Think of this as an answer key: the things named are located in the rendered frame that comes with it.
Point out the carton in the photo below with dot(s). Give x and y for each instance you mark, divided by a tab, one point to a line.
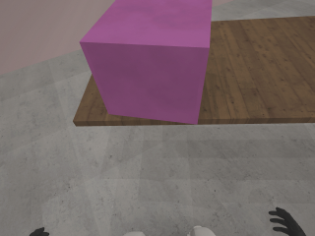
149	58

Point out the right robot hand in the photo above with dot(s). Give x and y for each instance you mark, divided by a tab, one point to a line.
292	227

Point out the table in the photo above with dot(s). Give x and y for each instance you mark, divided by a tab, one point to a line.
259	71

